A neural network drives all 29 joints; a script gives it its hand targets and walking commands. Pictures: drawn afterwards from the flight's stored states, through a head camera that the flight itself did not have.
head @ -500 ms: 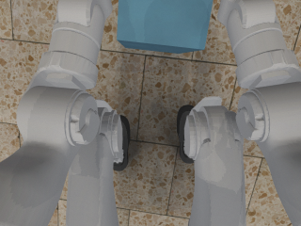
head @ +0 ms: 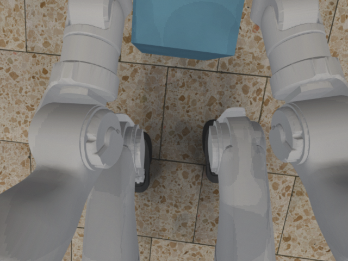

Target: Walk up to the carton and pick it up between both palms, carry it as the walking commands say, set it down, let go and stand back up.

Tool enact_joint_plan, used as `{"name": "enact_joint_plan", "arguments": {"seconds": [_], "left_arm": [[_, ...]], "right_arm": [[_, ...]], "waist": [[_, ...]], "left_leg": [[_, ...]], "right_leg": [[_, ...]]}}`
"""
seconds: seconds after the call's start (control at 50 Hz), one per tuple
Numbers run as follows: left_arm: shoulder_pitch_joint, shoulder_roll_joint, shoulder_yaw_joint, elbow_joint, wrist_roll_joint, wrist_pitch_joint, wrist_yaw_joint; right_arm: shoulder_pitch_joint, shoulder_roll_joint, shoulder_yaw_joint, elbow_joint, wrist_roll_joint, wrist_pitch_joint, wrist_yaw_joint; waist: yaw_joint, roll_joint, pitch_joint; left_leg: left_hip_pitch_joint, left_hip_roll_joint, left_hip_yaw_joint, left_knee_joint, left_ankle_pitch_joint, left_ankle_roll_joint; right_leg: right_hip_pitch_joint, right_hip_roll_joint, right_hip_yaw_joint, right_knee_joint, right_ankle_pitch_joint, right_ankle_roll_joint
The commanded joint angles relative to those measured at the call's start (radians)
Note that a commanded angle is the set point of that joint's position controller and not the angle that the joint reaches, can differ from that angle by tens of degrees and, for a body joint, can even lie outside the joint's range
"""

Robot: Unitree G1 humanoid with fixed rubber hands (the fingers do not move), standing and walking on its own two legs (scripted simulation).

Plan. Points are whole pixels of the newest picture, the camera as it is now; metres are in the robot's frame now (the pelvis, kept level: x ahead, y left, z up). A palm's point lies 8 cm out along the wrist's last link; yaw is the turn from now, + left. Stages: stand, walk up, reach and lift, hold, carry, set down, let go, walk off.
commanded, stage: reach and lift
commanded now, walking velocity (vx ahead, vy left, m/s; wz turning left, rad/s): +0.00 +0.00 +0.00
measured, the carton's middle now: out of the picture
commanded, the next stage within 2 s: none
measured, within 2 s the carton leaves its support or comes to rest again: neither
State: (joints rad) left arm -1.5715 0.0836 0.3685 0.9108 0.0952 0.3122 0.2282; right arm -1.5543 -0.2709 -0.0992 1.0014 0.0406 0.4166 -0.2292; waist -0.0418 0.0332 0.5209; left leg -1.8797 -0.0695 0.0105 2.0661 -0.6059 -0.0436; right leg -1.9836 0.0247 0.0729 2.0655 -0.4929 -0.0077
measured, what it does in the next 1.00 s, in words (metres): rises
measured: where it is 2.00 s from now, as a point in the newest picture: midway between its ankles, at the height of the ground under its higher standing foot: (177, 166)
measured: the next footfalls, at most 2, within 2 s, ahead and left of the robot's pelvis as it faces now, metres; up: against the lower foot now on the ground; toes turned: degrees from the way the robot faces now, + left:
none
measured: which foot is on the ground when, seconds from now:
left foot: down 0.00-1.00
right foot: down 0.00-1.00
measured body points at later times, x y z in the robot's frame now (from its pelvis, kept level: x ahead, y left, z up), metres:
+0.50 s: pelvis -0.02 +0.00 +0.04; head +0.31 -0.06 +0.34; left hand +0.57 +0.07 -0.03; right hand +0.55 -0.18 -0.06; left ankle +0.13 +0.13 -0.38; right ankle +0.15 -0.11 -0.38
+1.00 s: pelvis -0.03 +0.01 +0.09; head +0.28 -0.05 +0.40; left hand +0.55 +0.08 +0.03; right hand +0.53 -0.17 +0.01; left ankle +0.13 +0.14 -0.38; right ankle +0.15 -0.11 -0.38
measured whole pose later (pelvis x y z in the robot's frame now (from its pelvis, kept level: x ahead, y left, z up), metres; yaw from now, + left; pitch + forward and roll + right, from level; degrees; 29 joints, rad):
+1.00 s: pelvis -0.03 +0.01 +0.09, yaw -2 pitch +16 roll +4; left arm -1.42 0.04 0.42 0.79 0.12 0.39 0.23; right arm -1.48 -0.16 -0.18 0.91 -0.06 0.50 -0.26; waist -0.04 0.03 0.52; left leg -1.55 -0.07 0.01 1.77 -0.51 -0.04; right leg -1.64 0.03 0.09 1.77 -0.41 0.01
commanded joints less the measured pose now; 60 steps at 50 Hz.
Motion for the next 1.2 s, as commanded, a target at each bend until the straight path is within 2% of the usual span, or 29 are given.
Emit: {"name": "enact_joint_plan", "arguments": {"seconds": [0.0,0.02,0.06,0.08,0.1,0.12,0.14,0.2,0.22,0.24,0.26,0.28,0.32,0.36,0.4,0.42,0.48,0.76,0.78,0.82,0.88,0.9,0.92,0.94,0.98,1.04,1.06,1.16,1.18], "left_arm": [[-0.444,-1.181,-0.306,-0.017,-0.085,0.055,-0.369],[-0.461,-1.176,-0.312,-0.046,-0.086,0.053,-0.373],[-0.481,-1.184,-0.315,-0.062,-0.092,0.059,-0.374],[-0.478,-1.185,-0.313,-0.068,-0.095,0.063,-0.376],[-0.506,-1.190,-0.326,-0.110,-0.110,0.061,-0.372],[-0.547,-1.189,-0.346,-0.133,-0.123,0.066,-0.369],[-0.566,-1.174,-0.360,-0.164,-0.130,0.064,-0.366],[-0.550,-1.172,-0.363,-0.151,-0.125,0.073,-0.365],[-0.544,-1.177,-0.364,-0.139,-0.121,0.078,-0.367],[-0.579,-1.170,-0.378,-0.183,-0.132,0.073,-0.369],[-0.571,-1.171,-0.366,-0.166,-0.126,0.077,-0.371],[-0.548,-1.193,-0.372,-0.148,-0.125,0.080,-0.371],[-0.537,-1.182,-0.352,-0.144,-0.112,0.081,-0.373],[-0.543,-1.195,-0.362,-0.179,-0.123,0.078,-0.376],[-0.526,-1.212,-0.358,-0.161,-0.118,0.081,-0.376],[-0.510,-1.223,-0.351,-0.122,-0.116,0.085,-0.379],[-0.517,-1.223,-0.358,-0.169,-0.117,0.082,-0.381],[-0.579,-1.247,-0.457,-0.279,-0.159,0.083,-0.371],[-0.580,-1.237,-0.448,-0.259,-0.157,0.086,-0.368],[-0.576,-1.245,-0.455,-0.263,-0.160,0.087,-0.368],[-0.556,-1.259,-0.442,-0.243,-0.147,0.089,-0.369],[-0.554,-1.256,-0.443,-0.239,-0.142,0.088,-0.369],[-0.555,-1.262,-0.443,-0.256,-0.151,0.089,-0.371],[-0.528,-1.268,-0.428,-0.222,-0.141,0.091,-0.372],[-0.509,-1.266,-0.414,-0.197,-0.130,0.092,-0.374],[-0.517,-1.280,-0.423,-0.240,-0.138,0.087,-0.379],[-0.488,-1.280,-0.415,-0.210,-0.136,0.090,-0.382],[-0.514,-1.282,-0.457,-0.281,-0.168,0.082,-0.376],[-0.503,-1.280,-0.476,-0.303,-0.174,0.080,-0.373]], "right_arm": [[-0.875,1.174,0.182,-0.474,0.081,-0.133,0.368],[-0.885,1.158,0.184,-0.493,0.084,-0.133,0.370],[-0.915,1.166,0.193,-0.513,0.080,-0.126,0.365],[-0.937,1.168,0.206,-0.551,0.092,-0.126,0.361],[-0.958,1.188,0.222,-0.577,0.103,-0.121,0.357],[-0.973,1.180,0.223,-0.588,0.103,-0.118,0.351],[-0.969,1.187,0.222,-0.589,0.108,-0.113,0.347],[-0.920,1.233,0.223,-0.530,0.097,-0.089,0.342],[-0.901,1.228,0.210,-0.511,0.086,-0.084,0.343],[-0.868,1.263,0.204,-0.504,0.088,-0.078,0.343],[-0.877,1.262,0.206,-0.507,0.093,-0.075,0.343],[-0.875,1.257,0.199,-0.503,0.083,-0.076,0.342],[-0.860,1.285,0.199,-0.497,0.085,-0.071,0.345],[-0.828,1.309,0.190,-0.497,0.076,-0.065,0.349],[-0.838,1.295,0.191,-0.507,0.076,-0.070,0.349],[-0.829,1.297,0.184,-0.485,0.064,-0.068,0.350],[-0.806,1.338,0.196,-0.499,0.071,-0.061,0.351],[-0.724,1.387,0.209,-0.490,0.078,-0.045,0.356],[-0.733,1.382,0.208,-0.485,0.081,-0.043,0.357],[-0.721,1.396,0.212,-0.482,0.075,-0.037,0.358],[-0.689,1.414,0.205,-0.462,0.069,-0.036,0.359],[-0.673,1.408,0.191,-0.447,0.056,-0.035,0.362],[-0.672,1.421,0.206,-0.457,0.071,-0.032,0.362],[-0.673,1.412,0.200,-0.458,0.063,-0.032,0.363],[-0.684,1.420,0.210,-0.467,0.062,-0.033,0.365],[-0.639,1.442,0.210,-0.462,0.062,-0.028,0.365],[-0.658,1.444,0.233,-0.491,0.070,-0.031,0.363],[-0.659,1.456,0.283,-0.534,0.100,-0.030,0.360],[-0.650,1.480,0.307,-0.562,0.116,-0.027,0.357]], "waist": [[0.005,-0.109,-1.984],[0.011,-0.093,-2.000],[0.008,-0.106,-2.051],[0.021,-0.104,-2.110],[0.014,-0.128,-2.178],[0.001,-0.115,-2.209],[0.005,-0.113,-2.244],[0.013,-0.127,-2.229],[-0.001,-0.127,-2.200],[0.000,-0.125,-2.227],[0.011,-0.118,-2.216],[0.006,-0.109,-2.207],[0.031,-0.120,-2.197],[0.013,-0.134,-2.222],[0.017,-0.103,-2.228],[0.008,-0.119,-2.202],[0.025,-0.120,-2.251],[-0.006,-0.097,-2.355],[0.007,-0.088,-2.336],[-0.001,-0.105,-2.335],[0.006,-0.101,-2.310],[-0.002,-0.096,-2.293],[0.006,-0.099,-2.318],[0.005,-0.099,-2.284],[0.026,-0.113,-2.278],[0.013,-0.117,-2.308],[0.034,-0.127,-2.311],[0.038,-0.131,-2.404],[0.053,-0.135,-2.449]], "left_leg": [[0.362,-0.139,0.068,-0.213,0.286,0.056],[0.362,-0.140,0.072,-0.214,0.294,0.055],[0.367,-0.145,0.079,-0.225,0.274,0.055],[0.379,-0.145,0.079,-0.226,0.284,0.057],[0.407,-0.145,0.075,-0.229,0.302,0.061],[0.421,-0.146,0.072,-0.239,0.291,0.059],[0.433,-0.145,0.074,-0.241,0.308,0.057],[0.434,-0.143,0.077,-0.261,0.277,0.059],[0.425,-0.141,0.071,-0.271,0.265,0.057],[0.436,-0.142,0.075,-0.276,0.259,0.058],[0.431,-0.140,0.075,-0.286,0.247,0.058],[0.442,-0.141,0.075,-0.294,0.245,0.056],[0.439,-0.140,0.074,-0.305,0.245,0.059],[0.462,-0.141,0.075,-0.316,0.259,0.057],[0.471,-0.142,0.075,-0.325,0.263,0.053],[0.466,-0.139,0.066,-0.334,0.247,0.054],[0.491,-0.143,0.066,-0.353,0.263,0.055],[0.632,-0.136,0.052,-0.448,0.251,0.038],[0.634,-0.132,0.048,-0.456,0.248,0.037],[0.641,-0.134,0.043,-0.473,0.225,0.039],[0.646,-0.134,0.051,-0.488,0.211,0.039],[0.646,-0.130,0.047,-0.497,0.197,0.037],[0.658,-0.132,0.047,-0.505,0.210,0.036],[0.650,-0.129,0.042,-0.509,0.192,0.040],[0.646,-0.129,0.040,-0.523,0.191,0.042],[0.662,-0.132,0.044,-0.543,0.202,0.039],[0.665,-0.129,0.040,-0.545,0.202,0.043],[0.726,-0.129,0.032,-0.563,0.249,0.041],[0.766,-0.132,0.031,-0.569,0.274,0.047]], "right_leg": [[0.932,0.129,-0.143,-0.227,0.359,0.042],[0.942,0.126,-0.135,-0.229,0.367,0.039],[0.999,0.124,-0.130,-0.250,0.355,0.043],[1.036,0.125,-0.121,-0.254,0.365,0.043],[1.063,0.126,-0.128,-0.254,0.380,0.050],[1.080,0.127,-0.129,-0.259,0.365,0.045],[1.108,0.128,-0.124,-0.264,0.389,0.048],[1.114,0.129,-0.122,-0.288,0.348,0.053],[1.099,0.129,-0.122,-0.294,0.337,0.050],[1.113,0.130,-0.120,-0.298,0.331,0.049],[1.117,0.130,-0.114,-0.309,0.312,0.051],[1.110,0.130,-0.118,-0.309,0.310,0.047],[1.110,0.129,-0.111,-0.324,0.303,0.051],[1.135,0.134,-0.120,-0.334,0.320,0.050],[1.132,0.130,-0.113,-0.339,0.318,0.047],[1.116,0.129,-0.120,-0.347,0.298,0.047],[1.169,0.131,-0.112,-0.365,0.316,0.049],[1.226,0.136,-0.120,-0.443,0.297,0.038],[1.212,0.135,-0.118,-0.444,0.288,0.038],[1.228,0.137,-0.120,-0.458,0.265,0.039],[1.237,0.132,-0.112,-0.485,0.239,0.040],[1.218,0.134,-0.113,-0.491,0.230,0.037],[1.252,0.134,-0.110,-0.500,0.238,0.039],[1.225,0.128,-0.111,-0.501,0.212,0.040],[1.242,0.127,-0.101,-0.520,0.207,0.041],[1.302,0.130,-0.092,-0.552,0.220,0.040],[1.312,0.126,-0.084,-0.558,0.215,0.043],[1.378,0.126,-0.073,-0.578,0.260,0.044],[1.417,0.126,-0.063,-0.590,0.273,0.048]]}}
